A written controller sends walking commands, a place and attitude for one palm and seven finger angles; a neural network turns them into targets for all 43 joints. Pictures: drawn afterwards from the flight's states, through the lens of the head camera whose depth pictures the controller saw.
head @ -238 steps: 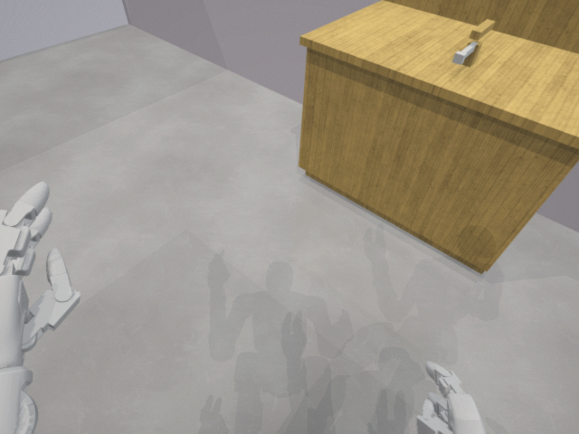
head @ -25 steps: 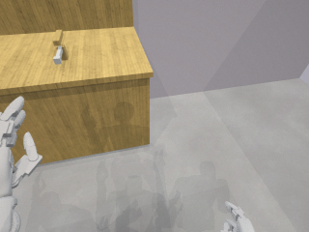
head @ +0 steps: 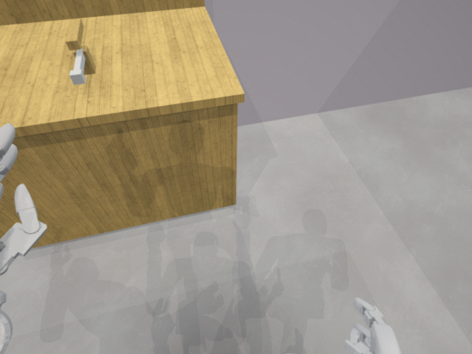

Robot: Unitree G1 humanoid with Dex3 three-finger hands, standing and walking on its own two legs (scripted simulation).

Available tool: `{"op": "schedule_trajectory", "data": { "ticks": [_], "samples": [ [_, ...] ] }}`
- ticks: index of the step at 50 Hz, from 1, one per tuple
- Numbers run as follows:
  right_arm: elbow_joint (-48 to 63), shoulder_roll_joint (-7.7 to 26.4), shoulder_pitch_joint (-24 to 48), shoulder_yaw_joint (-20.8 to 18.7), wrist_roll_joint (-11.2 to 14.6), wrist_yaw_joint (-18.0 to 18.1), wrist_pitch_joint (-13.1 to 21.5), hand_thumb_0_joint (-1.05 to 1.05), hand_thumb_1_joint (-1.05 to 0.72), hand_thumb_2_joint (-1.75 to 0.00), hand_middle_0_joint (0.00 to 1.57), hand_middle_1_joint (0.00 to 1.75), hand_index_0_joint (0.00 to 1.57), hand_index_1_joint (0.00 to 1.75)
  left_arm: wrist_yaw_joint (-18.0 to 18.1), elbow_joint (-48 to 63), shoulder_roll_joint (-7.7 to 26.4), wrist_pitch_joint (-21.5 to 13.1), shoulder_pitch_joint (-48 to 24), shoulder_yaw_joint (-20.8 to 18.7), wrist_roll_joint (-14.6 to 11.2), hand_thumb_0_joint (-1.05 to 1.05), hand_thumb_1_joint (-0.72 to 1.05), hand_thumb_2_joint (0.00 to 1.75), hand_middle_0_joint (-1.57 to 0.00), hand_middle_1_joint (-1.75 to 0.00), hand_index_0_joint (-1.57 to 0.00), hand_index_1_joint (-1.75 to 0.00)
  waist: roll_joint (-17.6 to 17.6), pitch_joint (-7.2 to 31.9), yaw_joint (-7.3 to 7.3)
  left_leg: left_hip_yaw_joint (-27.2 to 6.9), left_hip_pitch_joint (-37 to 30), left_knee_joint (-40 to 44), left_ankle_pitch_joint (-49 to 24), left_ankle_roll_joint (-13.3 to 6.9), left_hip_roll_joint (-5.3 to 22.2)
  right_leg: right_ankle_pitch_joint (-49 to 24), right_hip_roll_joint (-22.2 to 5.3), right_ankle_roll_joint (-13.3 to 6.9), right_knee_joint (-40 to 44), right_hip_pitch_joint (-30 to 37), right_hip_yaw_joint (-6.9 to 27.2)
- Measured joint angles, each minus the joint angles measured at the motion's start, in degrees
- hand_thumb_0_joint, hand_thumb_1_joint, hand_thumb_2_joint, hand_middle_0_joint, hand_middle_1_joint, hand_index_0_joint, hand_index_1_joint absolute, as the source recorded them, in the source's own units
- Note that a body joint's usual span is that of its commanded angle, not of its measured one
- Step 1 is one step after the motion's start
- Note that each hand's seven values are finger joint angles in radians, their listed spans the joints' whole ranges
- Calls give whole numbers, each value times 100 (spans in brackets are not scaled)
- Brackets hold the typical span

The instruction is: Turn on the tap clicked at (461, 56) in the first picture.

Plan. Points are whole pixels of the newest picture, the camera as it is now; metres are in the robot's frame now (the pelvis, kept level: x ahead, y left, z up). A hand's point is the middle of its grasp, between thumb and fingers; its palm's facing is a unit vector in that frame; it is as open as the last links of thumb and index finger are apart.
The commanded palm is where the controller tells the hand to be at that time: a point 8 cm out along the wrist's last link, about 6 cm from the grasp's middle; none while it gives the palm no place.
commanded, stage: take the last steps up to it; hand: left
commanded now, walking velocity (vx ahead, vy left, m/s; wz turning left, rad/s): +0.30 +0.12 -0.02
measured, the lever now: (77, 77) +0.74 +0.46 +0.04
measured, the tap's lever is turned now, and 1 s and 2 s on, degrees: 0 0 0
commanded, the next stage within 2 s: come to a stop and stand still in 1.18 s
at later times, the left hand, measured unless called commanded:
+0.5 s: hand (52, 152) +0.34 +0.28 +0.18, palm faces +0.37 -0.80 -0.46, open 7.4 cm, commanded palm +0.29 +0.33 +0.18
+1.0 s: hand (64, 106) +0.45 +0.31 +0.17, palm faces +0.46 -0.77 -0.44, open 7.4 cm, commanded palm +0.39 +0.34 +0.18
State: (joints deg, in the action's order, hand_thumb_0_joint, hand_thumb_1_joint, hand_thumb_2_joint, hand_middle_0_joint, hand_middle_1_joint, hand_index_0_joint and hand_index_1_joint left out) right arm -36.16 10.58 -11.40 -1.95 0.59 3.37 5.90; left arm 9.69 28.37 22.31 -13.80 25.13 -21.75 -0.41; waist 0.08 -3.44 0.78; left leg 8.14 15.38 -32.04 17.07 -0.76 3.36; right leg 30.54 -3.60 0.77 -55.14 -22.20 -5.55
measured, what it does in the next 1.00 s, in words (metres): walks ahead: right foot, then left foot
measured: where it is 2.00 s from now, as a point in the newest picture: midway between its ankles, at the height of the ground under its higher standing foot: (220, 331)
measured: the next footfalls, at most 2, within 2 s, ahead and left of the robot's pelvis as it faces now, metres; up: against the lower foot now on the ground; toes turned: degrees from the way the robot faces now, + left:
right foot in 0.12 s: +0.08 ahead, -0.08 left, +0.00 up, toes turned -10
left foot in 0.52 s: +0.25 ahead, +0.19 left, +0.00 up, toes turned +10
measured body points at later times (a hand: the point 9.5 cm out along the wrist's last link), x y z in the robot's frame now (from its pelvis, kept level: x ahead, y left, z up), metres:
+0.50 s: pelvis +0.13 +0.05 +0.00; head +0.17 +0.04 +0.45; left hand +0.32 +0.32 +0.20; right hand +0.29 -0.21 -0.09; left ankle +0.21 +0.19 -0.72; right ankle +0.05 -0.07 -0.73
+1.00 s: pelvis +0.23 +0.06 -0.01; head +0.24 +0.03 +0.44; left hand +0.42 +0.35 +0.20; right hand +0.39 -0.16 -0.12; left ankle +0.20 +0.18 -0.69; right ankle +0.27 -0.01 -0.73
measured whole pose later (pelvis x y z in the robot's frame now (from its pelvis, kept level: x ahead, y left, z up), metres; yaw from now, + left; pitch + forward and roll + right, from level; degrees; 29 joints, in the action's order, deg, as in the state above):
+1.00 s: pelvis +0.23 +0.06 -0.01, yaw -1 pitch -1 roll +1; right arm -38.8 11.2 -12.1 0.5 0.6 3.0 4.6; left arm 8.6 21.7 19.3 -11.6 22.7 -20.7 -0.8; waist -3.3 -2.0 -2.0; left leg 5.1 20.5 -54.4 26.3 -0.1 2.2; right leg 16.8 -1.5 -4.9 -36.5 -18.8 -9.6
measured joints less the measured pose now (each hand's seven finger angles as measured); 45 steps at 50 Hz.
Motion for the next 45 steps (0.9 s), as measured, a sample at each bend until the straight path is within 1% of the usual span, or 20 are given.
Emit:
{"op": "schedule_trajectory", "data": {
  "ticks": [2, 5, 6, 7, 9, 12, 14, 16, 20, 23, 25, 26, 28, 29, 31, 33, 35, 38, 42, 45],
  "samples": [
    [48, -94, 29, 89, 17, -56, 55, 1, -90, -89, 20, 30, 20, 30, -10, 98, 6, -21, 88, -20, -43, 1, 89, 90, -21, -30, -21, -31, -85, 33, 19, 40, -85, 59, 44, 11, 5, -248, 56, -4, 527, -15, -164],
    [126, -166, 3, 206, 17, -90, 59, 1, -90, -89, 20, 30, 20, 30, -49, 183, 63, -42, 319, -14, -62, 1, 89, 90, -21, -30, -21, -31, -218, 105, 41, 78, -142, -113, 267, 55, -25, -779, 145, -31, 1706, 254, -385],
    [140, -154, -15, 224, 18, -87, 39, 1, -90, -89, 20, 30, 20, 30, -75, 167, 92, -43, 352, 4, -50, 1, 89, 90, -21, -30, -21, -31, -301, 122, 56, 38, -97, -328, 417, 71, -12, -1203, 182, -142, 2005, 378, -436],
    [96, -117, -2, 215, 17, -81, -8, 1, -90, -89, 20, 30, 20, 30, -110, 105, 84, -40, 326, 58, -21, 1, 89, 90, -21, -30, -21, -31, -441, 111, 75, -33, 34, -720, 540, 21, 59, -1340, 220, -289, 1962, 429, -522],
    [-90, -53, 47, 187, 3, -103, -166, 1, -90, -89, 20, 30, 20, 30, -188, -107, 25, -42, 251, 148, -26, 1, 89, 90, -22, -30, -21, -31, -506, 115, 42, -317, 514, -2060, 792, 26, -55, -1112, 170, -447, 1806, 523, -575],
    [-276, 48, 74, 157, -15, -138, -324, 1, -90, -89, 20, 30, 20, 30, -252, -483, -193, -81, 303, 114, -68, 1, 89, 90, -22, -30, -21, -31, -396, 152, -89, -517, 1201, -3542, 511, 151, -154, -1029, 83, -399, 2072, 779, -431],
    [-267, 131, 55, 138, -27, -131, -376, 1, -90, -89, 20, 30, 20, 30, -249, -641, -302, -79, 365, 85, -53, 1, 89, 90, -22, -30, -21, -31, -329, 146, -99, -576, 1560, -3752, 229, 201, -47, -1129, 36, -346, 2376, 964, -390],
    [-217, 219, 20, 105, -43, -123, -375, 1, -90, -89, 20, 30, 20, 30, -226, -677, -359, -84, 341, 127, -22, 1, 89, 90, -22, -30, -21, -31, -237, 91, -93, -563, 1759, -3367, -47, 201, 101, -1189, -44, -303, 2623, 1131, -400],
    [-98, 375, -20, 1, -69, -77, -276, 1, -90, -89, 20, 30, 20, 30, -168, -368, -349, -113, 186, 293, 26, 1, 89, 90, -22, -30, -21, -31, -35, -134, -111, -335, 1598, -1777, -335, 133, 274, -1138, -221, -155, 2819, 1411, -431],
    [26, 420, -25, -90, -69, -48, -220, 1, -90, -89, 20, 30, 20, 30, -123, 52, -242, -133, 218, 280, 43, 1, 89, 90, -22, -30, -21, -31, 92, -217, -137, -74, 1176, -743, -398, 75, 206, -964, -318, -9, 2744, 1547, -368],
    [148, 422, -39, -124, -59, -19, -197, 1, -90, -89, 20, 30, 20, 30, -77, 329, -120, -151, 315, 159, 27, 1, 89, 90, -22, -31, -21, -31, 143, -172, -132, 124, 727, -20, -668, 44, 87, -730, -365, 109, 2484, 1562, -272],
    [246, 450, -51, -137, -48, -3, -178, 1, -90, -89, 20, 30, 20, 30, -54, 456, -62, -173, 362, 74, 9, 1, 89, 90, -22, -31, -21, -31, 84, -116, -139, 174, 468, 298, -857, 1, 60, -557, -344, 135, 2151, 1471, -217],
    [255, 261, 121, -202, -26, 34, -160, 1, -90, -89, 20, 30, 20, 30, -4, 418, 136, -221, 155, -107, -31, 1, 89, 90, -22, -31, -21, -31, 252, -155, -89, 289, 484, -91, -619, -74, -25, -140, -420, 22, 838, 999, 105],
    [257, 153, 191, -184, -11, 20, -157, 1, -90, -89, 20, 30, 20, 30, 8, 283, 204, -247, 7, -146, -42, 1, 89, 90, -22, -31, -21, -31, 291, -165, -55, 302, 488, -254, -436, -98, -33, 84, -313, -32, 85, 706, 285],
    [241, -25, 270, -51, -4, -24, -128, 1, -90, -89, 20, 30, 20, 30, -21, 34, 270, -186, -215, -181, -92, 1, 89, 90, -22, -30, -21, -31, 283, -94, 38, 257, 455, -293, -273, -125, -22, 185, -116, -54, -1026, 141, 325],
    [232, -175, 289, 79, 25, -86, -78, 1, -90, -89, 20, 30, 20, 30, -52, -15, 242, -83, -277, -207, -122, 1, 89, 90, -22, -30, -21, -31, 246, -21, 73, 241, 370, -155, -287, -121, -3, -26, -44, -37, -1452, -327, 217],
    [239, -283, 252, 180, 32, -139, -14, 1, -90, -89, 20, 30, 20, 30, -81, 156, 157, -37, -145, -205, -150, 1, 89, 90, -22, -30, -21, -31, 203, 29, 57, 273, 259, 7, -301, -131, 5, -325, -55, -9, -1286, -644, 100],
    [236, -350, 112, 275, 19, -169, 78, 1, -90, -89, 20, 30, 20, 30, -137, 473, 41, -55, 205, -106, -155, 1, 89, 90, -21, -30, -21, -31, 92, 77, 6, 295, 79, 209, -287, -126, -15, -769, -87, 23, -376, -752, -43],
    [140, -325, -92, 345, 2, -103, 93, 1, -90, -89, 20, 30, 20, 30, -170, 417, 79, -66, 469, -60, -126, 1, 89, 90, -22, -30, -21, -31, -89, 134, -106, 269, -135, 256, -156, -67, -44, -1053, -20, 55, 987, -397, -184],
    [42, -259, -203, 371, 11, -27, 33, 1, -90, -89, 21, 30, 20, 30, -136, 16, 145, 34, 379, -130, -101, 1, 89, 90, -22, -30, -21, -31, -172, 206, -190, 244, -186, -40, 120, 25, -44, -1216, 91, 44, 1874, 118, -303]
  ]
}}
